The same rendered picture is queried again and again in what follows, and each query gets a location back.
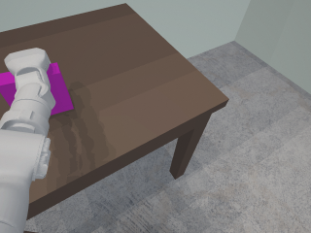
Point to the left robot forearm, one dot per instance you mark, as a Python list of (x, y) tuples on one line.
[(33, 103)]

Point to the sponge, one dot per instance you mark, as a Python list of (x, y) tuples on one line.
[(59, 90)]

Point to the table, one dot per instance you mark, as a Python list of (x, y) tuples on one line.
[(131, 91)]

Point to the left robot hand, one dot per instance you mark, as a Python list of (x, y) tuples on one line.
[(35, 56)]

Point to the robot left upper arm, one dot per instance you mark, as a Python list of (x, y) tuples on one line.
[(24, 157)]

